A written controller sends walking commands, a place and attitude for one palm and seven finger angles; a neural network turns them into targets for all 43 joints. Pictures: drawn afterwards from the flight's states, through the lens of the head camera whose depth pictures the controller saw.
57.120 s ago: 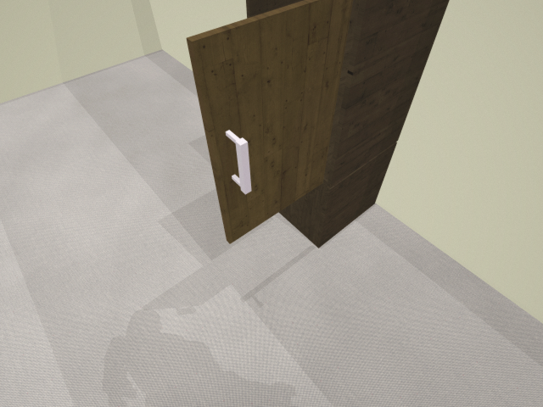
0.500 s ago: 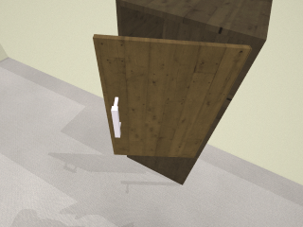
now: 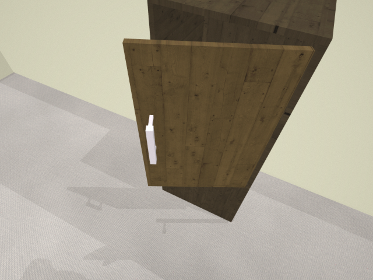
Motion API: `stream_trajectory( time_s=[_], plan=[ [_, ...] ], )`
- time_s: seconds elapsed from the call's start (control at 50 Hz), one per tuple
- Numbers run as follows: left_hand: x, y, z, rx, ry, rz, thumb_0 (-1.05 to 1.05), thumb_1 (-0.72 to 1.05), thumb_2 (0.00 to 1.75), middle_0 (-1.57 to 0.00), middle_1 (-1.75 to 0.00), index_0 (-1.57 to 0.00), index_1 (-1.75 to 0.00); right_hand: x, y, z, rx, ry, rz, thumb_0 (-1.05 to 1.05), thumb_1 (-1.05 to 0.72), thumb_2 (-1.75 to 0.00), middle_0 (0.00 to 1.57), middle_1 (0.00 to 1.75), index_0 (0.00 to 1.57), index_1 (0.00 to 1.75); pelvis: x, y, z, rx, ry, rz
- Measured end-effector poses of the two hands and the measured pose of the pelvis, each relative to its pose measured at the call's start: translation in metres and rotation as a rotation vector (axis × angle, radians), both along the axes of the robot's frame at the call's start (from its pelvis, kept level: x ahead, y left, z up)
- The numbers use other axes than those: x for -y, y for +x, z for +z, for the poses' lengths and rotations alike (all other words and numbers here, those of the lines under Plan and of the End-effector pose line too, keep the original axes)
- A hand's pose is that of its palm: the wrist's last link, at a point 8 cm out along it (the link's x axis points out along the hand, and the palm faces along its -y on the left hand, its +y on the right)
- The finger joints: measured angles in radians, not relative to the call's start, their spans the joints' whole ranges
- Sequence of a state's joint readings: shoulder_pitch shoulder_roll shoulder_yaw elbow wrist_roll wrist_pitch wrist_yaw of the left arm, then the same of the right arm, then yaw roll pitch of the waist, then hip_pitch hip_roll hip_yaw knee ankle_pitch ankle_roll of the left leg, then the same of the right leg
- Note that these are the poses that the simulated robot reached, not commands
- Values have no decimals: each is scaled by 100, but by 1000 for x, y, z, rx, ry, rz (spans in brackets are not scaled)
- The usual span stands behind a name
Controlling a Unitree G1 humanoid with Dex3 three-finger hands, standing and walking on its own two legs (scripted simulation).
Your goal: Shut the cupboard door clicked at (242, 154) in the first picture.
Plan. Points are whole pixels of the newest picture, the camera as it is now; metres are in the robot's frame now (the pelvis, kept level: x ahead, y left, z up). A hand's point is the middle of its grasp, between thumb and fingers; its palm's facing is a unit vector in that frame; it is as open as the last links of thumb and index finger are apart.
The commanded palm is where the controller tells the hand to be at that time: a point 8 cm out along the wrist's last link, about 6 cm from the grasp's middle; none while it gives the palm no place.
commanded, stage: come to a stop and stand still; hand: left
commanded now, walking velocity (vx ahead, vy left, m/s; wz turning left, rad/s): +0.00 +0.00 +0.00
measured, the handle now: (152, 140) +0.47 +0.13 -0.02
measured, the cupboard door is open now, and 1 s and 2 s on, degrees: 26 26 26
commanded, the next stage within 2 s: look again from close up in 0.52 s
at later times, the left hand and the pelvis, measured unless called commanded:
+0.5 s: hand out of the picture -0.03 +0.19 -0.18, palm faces +0.00 -0.99 -0.14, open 7.4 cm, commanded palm none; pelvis -0.01 +0.03 +0.01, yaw -2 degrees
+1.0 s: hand out of the picture +0.00 +0.21 -0.16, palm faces -0.02 -0.97 -0.25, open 7.4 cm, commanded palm none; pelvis -0.01 +0.02 +0.00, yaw -2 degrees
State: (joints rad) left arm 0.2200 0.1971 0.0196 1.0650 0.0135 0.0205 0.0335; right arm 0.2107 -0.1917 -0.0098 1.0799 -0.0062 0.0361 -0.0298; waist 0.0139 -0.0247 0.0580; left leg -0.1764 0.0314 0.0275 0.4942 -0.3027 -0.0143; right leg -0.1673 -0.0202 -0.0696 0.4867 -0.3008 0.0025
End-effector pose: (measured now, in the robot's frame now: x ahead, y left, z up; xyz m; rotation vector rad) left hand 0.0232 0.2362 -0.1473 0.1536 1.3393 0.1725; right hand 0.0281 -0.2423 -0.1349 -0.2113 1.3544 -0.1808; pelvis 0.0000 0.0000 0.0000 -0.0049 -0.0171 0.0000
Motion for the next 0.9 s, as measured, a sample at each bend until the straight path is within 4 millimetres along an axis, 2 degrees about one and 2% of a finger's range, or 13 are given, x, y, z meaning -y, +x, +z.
stream_trajectory(
  time_s=[0.16,0.28,0.4,0.52,0.64,0.78,0.9],
  plan=[
    [-8,-3,-2,3,-42,-20,0,91,90,-20,-30,-20,-30,-36,-36,6,-32,28,-23,0,-92,-90,20,30,20,30,-17,-9,6,9,-1,-13],
    [-14,-22,0,-39,-46,-25,0,91,90,-20,-30,-20,-30,-52,-54,4,-50,48,-50,0,-92,-90,20,30,21,30,-26,-12,8,8,2,-19],
    [-13,-44,-1,-95,-55,-18,0,91,90,-19,-30,-20,-30,-61,-64,3,-65,60,-66,0,-91,-90,20,30,21,30,-31,-13,8,7,4,-24],
    [-6,-61,-2,-138,-73,-10,0,91,90,-19,-30,-20,-30,-65,-66,3,-67,60,-74,0,-91,-90,20,30,20,30,-33,-13,8,8,4,-29],
    [2,-66,-3,-148,-82,-16,0,91,90,-20,-30,-20,-30,-64,-65,2,-61,59,-72,0,-91,-90,20,30,20,30,-33,-14,7,4,0,-29],
    [-8,-57,1,-83,-33,-24,0,90,90,-20,-30,-20,-30,-60,-51,-13,7,78,-27,1,-92,-90,20,30,20,30,-36,-17,-1,-1,-1,-10],
    [-17,-42,10,-42,19,-39,0,90,90,-20,-30,-20,-30,-51,-42,-18,46,93,-30,2,-94,-90,20,30,20,30,-31,-15,-2,6,14,-24]
  ],
)
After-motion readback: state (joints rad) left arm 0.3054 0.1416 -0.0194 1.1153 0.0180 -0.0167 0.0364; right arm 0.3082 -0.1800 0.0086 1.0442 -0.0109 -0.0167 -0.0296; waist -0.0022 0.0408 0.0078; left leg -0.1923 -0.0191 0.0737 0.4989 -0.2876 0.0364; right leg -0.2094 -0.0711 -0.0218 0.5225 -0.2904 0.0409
